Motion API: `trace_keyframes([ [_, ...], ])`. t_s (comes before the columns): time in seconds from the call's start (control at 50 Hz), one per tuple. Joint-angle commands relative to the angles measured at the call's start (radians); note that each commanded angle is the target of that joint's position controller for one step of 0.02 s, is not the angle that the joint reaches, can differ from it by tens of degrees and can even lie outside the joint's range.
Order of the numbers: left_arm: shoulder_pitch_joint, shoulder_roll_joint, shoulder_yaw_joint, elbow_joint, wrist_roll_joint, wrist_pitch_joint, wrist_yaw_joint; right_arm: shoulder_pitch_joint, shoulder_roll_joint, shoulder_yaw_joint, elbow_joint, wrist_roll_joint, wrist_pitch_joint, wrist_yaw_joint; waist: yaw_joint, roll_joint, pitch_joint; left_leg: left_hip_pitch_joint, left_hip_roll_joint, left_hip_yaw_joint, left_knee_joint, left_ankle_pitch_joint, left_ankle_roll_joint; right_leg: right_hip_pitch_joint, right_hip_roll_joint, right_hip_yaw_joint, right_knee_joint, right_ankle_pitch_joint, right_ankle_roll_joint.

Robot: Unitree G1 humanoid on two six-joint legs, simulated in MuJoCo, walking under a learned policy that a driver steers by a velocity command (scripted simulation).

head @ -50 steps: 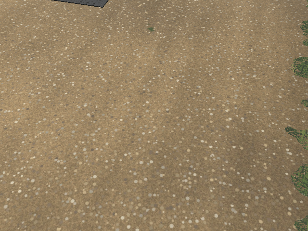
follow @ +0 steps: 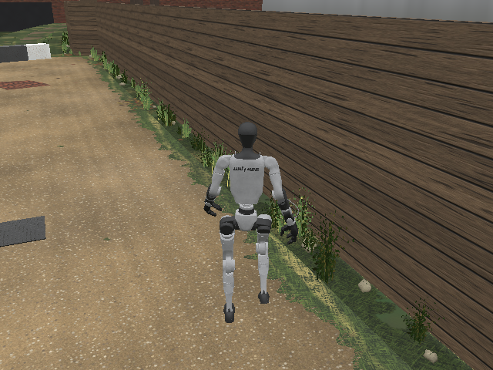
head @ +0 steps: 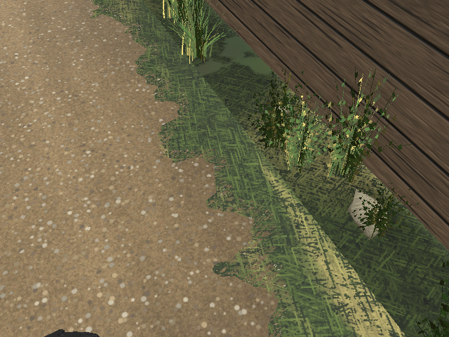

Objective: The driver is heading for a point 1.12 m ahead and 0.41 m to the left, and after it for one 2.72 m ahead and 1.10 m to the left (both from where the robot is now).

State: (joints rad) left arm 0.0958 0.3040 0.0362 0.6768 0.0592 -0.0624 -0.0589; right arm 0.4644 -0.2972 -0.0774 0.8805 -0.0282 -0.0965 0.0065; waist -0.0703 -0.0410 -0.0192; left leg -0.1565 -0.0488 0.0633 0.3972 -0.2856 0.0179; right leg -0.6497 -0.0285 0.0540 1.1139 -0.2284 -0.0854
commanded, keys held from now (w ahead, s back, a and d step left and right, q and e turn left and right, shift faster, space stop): w+q+shift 0.92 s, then w+shift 0.08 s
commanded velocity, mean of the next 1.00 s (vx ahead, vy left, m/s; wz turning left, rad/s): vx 1.00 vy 0.00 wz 0.76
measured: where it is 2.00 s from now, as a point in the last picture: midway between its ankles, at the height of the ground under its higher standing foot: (23, 121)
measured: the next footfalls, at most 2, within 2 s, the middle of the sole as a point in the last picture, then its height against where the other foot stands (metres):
right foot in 0.18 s outside the picture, level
left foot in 0.62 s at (171, 273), level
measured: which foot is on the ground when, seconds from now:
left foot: down 0.00-0.18, up 0.20-0.60, down 0.62-1.00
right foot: up 0.00-0.16, down 0.18-0.62, up 0.64-1.00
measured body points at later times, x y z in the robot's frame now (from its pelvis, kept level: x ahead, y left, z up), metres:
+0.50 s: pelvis +0.44 +0.00 -0.01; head +0.46 +0.02 +0.44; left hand +0.29 +0.25 -0.14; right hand +0.75 -0.16 -0.08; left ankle +0.58 +0.15 -0.67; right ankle +0.31 -0.14 -0.74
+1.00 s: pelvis +0.85 +0.21 -0.01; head +0.88 +0.24 +0.44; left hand +0.91 +0.55 -0.06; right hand +1.04 -0.02 -0.13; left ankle +0.68 +0.13 -0.74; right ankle +1.12 +0.24 -0.70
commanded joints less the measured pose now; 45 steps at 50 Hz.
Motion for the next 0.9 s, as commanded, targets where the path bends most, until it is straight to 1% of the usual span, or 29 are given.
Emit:
trace_keyframes([
  [0.02, -0.088, 0.001, -0.033, -0.120, -0.003, -0.016, -0.021, -0.108, -0.065, 0.002, -0.084, 0.016, -0.030, 0.008, 0.092, 0.074, 0.136, -0.175, 0.214, -0.276, -0.326, 0.016, 0.180, 0.022, -0.072, -0.004, -0.289, 0.135, 0.045],
  [0.08, -0.122, 0.017, -0.036, -0.118, -0.026, -0.024, -0.027, -0.071, -0.165, -0.021, -0.085, 0.025, -0.033, 0.020, 0.082, 0.093, 0.123, -0.237, 0.228, -0.242, -0.352, 0.263, 0.174, 0.293, -0.008, -0.083, -0.412, 0.189, 0.054],
  [0.12, -0.111, 0.054, -0.020, -0.107, -0.023, -0.029, -0.005, -0.021, -0.177, -0.020, -0.064, 0.027, -0.026, 0.022, 0.084, 0.075, 0.085, -0.089, 0.235, -0.224, -0.231, 0.493, 0.153, 0.348, 0.023, -0.085, -0.507, 0.157, 0.044],
  [0.16, 0.143, 0.109, 0.013, -0.024, -0.004, -0.036, 0.028, 0.007, -0.200, -0.023, -0.048, 0.031, -0.016, 0.020, 0.201, 0.055, -0.097, -0.100, 0.160, -0.162, 0.190, 0.687, 0.121, 0.691, 0.071, -0.105, -0.548, 0.085, 0.026],
  [0.18, 0.317, 0.182, 0.039, -0.002, 0.017, -0.040, 0.053, -0.019, -0.158, -0.012, -0.066, 0.031, -0.018, 0.021, 0.289, 0.018, -0.199, -0.298, 0.095, -0.138, 0.508, 0.465, 0.104, 0.922, -0.105, 0.059, -0.558, -0.107, 0.008],
  [0.2, 0.393, 0.259, 0.054, -0.001, 0.047, -0.042, 0.066, 0.033, 0.015, 0.023, -0.112, 0.052, -0.017, 0.014, 0.235, -0.195, -0.323, -0.531, 0.028, -0.122, 0.866, -0.204, 0.092, 1.075, -0.416, 0.506, -0.691, -0.485, -0.016],
  [0.22, 0.358, 0.243, 0.058, -0.004, 0.019, -0.030, 0.064, 0.030, -0.042, 0.013, -0.135, 0.068, -0.007, 0.008, 0.213, -0.218, -0.348, -0.611, 0.030, -0.149, 0.997, -0.121, 0.110, 0.989, -0.452, 0.772, -0.863, -0.596, -0.060],
  [0.24, 0.256, 0.151, 0.040, -0.003, 0.005, -0.029, 0.062, -0.055, -0.066, 0.007, -0.135, 0.050, 0.007, 0.007, 0.172, -0.111, -0.166, -0.666, 0.092, -0.143, 1.003, -0.020, 0.111, 0.864, -0.393, 0.602, -0.855, -0.538, -0.051],
  [0.26, 0.211, 0.094, 0.030, 0.005, -0.006, -0.035, 0.056, -0.107, -0.053, 0.011, -0.134, 0.035, 0.015, 0.017, 0.155, -0.046, -0.069, -0.658, 0.123, -0.135, 0.953, 0.029, 0.101, 0.745, -0.348, 0.434, -0.847, -0.339, -0.044],
  [0.28, 0.204, 0.063, 0.022, 0.016, -0.001, -0.040, 0.053, -0.124, -0.041, 0.009, -0.122, 0.026, 0.026, 0.025, 0.130, -0.026, -0.028, -0.624, 0.142, -0.141, 0.924, 0.036, 0.091, 0.679, -0.303, 0.306, -0.847, -0.146, -0.019],
  [0.32, 0.213, 0.040, 0.018, 0.055, -0.026, -0.055, 0.056, -0.129, -0.003, 0.014, -0.136, 0.004, 0.060, 0.043, 0.080, -0.080, 0.014, -0.606, 0.174, -0.131, 0.897, 0.036, 0.070, 0.583, -0.278, 0.179, -0.903, -0.069, -0.017],
  [0.36, 0.247, -0.007, 0.007, 0.097, -0.043, -0.071, 0.047, -0.222, 0.011, 0.016, -0.171, 0.001, 0.082, 0.055, 0.074, -0.042, 0.072, -0.670, 0.182, -0.113, 0.882, 0.079, 0.070, 0.590, -0.246, 0.026, -0.920, 0.165, 0.010],
  [0.42, 0.227, 0.003, 0.009, 0.120, -0.041, -0.085, 0.051, -0.335, 0.014, 0.030, -0.232, -0.002, 0.085, 0.074, 0.046, -0.047, 0.105, -0.662, 0.169, -0.063, 0.754, 0.240, 0.075, 0.553, -0.201, -0.158, -0.970, 0.315, 0.024],
  [0.46, 0.225, 0.034, 0.015, 0.132, -0.038, -0.087, 0.058, -0.406, -0.001, 0.040, -0.261, 0.003, 0.084, 0.087, 0.038, -0.012, 0.137, -0.589, 0.152, -0.002, 0.574, 0.319, 0.097, 0.540, -0.177, -0.252, -1.008, 0.389, 0.035],
  [0.5, 0.249, 0.087, 0.023, 0.144, -0.036, -0.084, 0.065, -0.459, 0.001, 0.052, -0.281, 0.001, 0.081, 0.097, 0.039, 0.007, 0.166, -0.496, 0.118, 0.077, 0.426, 0.341, 0.134, 0.564, -0.185, -0.327, -0.992, 0.617, 0.051],
  [0.54, 0.296, 0.137, 0.032, 0.151, -0.033, -0.067, 0.078, -0.435, -0.038, 0.045, -0.263, 0.002, 0.077, 0.091, 0.018, -0.010, 0.110, -0.379, 0.022, 0.155, 0.365, 0.306, 0.168, 0.674, -0.185, -0.349, -0.862, 1.055, 0.064],
  [0.56, 0.292, 0.176, 0.043, 0.144, -0.027, -0.050, 0.088, -0.353, -0.067, 0.036, -0.242, 0.006, 0.075, 0.084, -0.033, -0.042, 0.049, -0.281, -0.015, 0.162, 0.357, 0.254, 0.182, 0.707, -0.203, -0.343, -0.735, 1.212, 0.066],
  [0.58, 0.257, 0.212, 0.053, 0.132, -0.020, -0.030, 0.095, -0.190, -0.105, 0.019, -0.202, 0.008, 0.073, 0.075, -0.123, -0.062, -0.041, -0.107, -0.043, 0.140, 0.363, 0.202, 0.204, 0.690, -0.226, -0.330, -0.522, 1.300, 0.056],
  [0.6, 0.217, 0.228, 0.060, 0.110, -0.015, -0.013, 0.094, 0.034, -0.152, -0.009, -0.131, 0.008, 0.071, 0.058, -0.215, -0.047, -0.150, 0.150, -0.065, 0.083, 0.330, 0.140, 0.233, 0.592, -0.230, -0.299, -0.226, 1.223, 0.042],
  [0.62, 0.190, 0.207, 0.063, 0.105, -0.021, -0.011, 0.083, 0.096, -0.209, -0.050, -0.104, 0.037, 0.087, 0.032, -0.238, 0.091, -0.181, 0.373, -0.045, -0.023, 0.244, 0.059, 0.255, 0.371, -0.079, -0.297, 0.191, 0.614, 0.068],
  [0.64, 0.283, 0.023, 0.010, 0.052, 0.005, -0.029, 0.060, -0.038, -0.298, -0.054, -0.129, 0.020, 0.095, 0.019, -0.021, 0.294, -0.111, 0.453, 0.154, -0.389, 0.277, 0.267, 0.330, -0.019, 0.042, -0.223, 0.562, -0.288, 0.105],
  [0.66, 0.249, 0.071, 0.007, -0.054, -0.025, -0.054, 0.060, -0.035, -0.356, -0.073, -0.179, 0.005, 0.108, 0.013, -0.049, 0.272, -0.344, 0.640, 0.292, -0.833, -0.007, -0.083, 0.508, -0.218, 0.077, 0.001, 0.650, -0.256, 0.108],
  [0.68, 0.161, 0.119, 0.006, -0.058, -0.021, -0.076, 0.060, -0.046, -0.293, -0.067, -0.177, 0.003, 0.105, -0.001, -0.050, 0.098, -0.190, 0.499, 0.317, -0.898, -0.172, -0.245, 0.445, -0.285, 0.004, 0.043, 0.534, -0.175, 0.101],
  [0.7, 0.127, 0.121, 0.004, -0.062, -0.019, -0.078, 0.061, -0.075, -0.235, -0.053, -0.157, 0.010, 0.095, -0.008, 0.004, 0.003, -0.050, 0.318, 0.283, -0.821, -0.187, -0.200, 0.395, -0.236, -0.040, 0.044, 0.396, -0.119, 0.099],
  [0.72, 0.122, 0.100, -0.004, -0.049, 0.001, -0.066, 0.067, -0.098, -0.214, -0.045, -0.150, 0.014, 0.079, -0.007, 0.050, -0.055, 0.015, 0.159, 0.238, -0.737, -0.181, -0.089, 0.367, -0.161, -0.062, 0.037, 0.333, -0.122, 0.105],
  [0.78, 0.145, 0.064, -0.015, -0.039, 0.025, 0.002, 0.063, -0.156, -0.155, -0.020, -0.158, 0.026, 0.037, -0.005, 0.125, -0.072, 0.064, -0.139, 0.108, -0.518, -0.201, 0.048, 0.339, 0.014, -0.115, 0.019, 0.139, -0.153, 0.149],
  [0.8, 0.098, 0.053, -0.020, -0.073, 0.018, 0.010, 0.058, -0.146, -0.164, -0.021, -0.160, 0.025, 0.027, -0.002, 0.117, -0.026, 0.086, -0.205, 0.096, -0.505, -0.220, 0.100, 0.347, 0.034, -0.118, -0.001, 0.047, -0.109, 0.160],
  [0.84, -0.061, 0.032, -0.032, -0.135, 0.001, 0.008, 0.049, -0.113, -0.151, -0.021, -0.152, 0.028, 0.017, 0.002, 0.073, -0.019, 0.138, -0.260, 0.047, -0.451, -0.233, 0.187, 0.314, 0.063, -0.108, -0.028, -0.153, 0.065, 0.169],
  [0.9, -0.145, 0.016, -0.042, -0.156, -0.023, 0.002, 0.035, -0.073, -0.177, -0.036, -0.145, 0.033, 0.019, 0.009, 0.010, 0.044, 0.095, -0.175, 0.020, -0.437, -0.197, 0.350, 0.253, 0.148, -0.042, -0.049, -0.391, 0.305, 0.147],
])
Keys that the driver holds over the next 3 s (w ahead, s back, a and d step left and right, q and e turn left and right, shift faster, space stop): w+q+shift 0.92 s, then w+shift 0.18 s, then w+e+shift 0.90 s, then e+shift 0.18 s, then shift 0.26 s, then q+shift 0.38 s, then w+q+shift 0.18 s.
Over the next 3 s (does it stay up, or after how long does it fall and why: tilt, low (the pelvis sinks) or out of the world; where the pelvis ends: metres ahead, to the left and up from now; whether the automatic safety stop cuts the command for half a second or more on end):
stays up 1.86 0.92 0.01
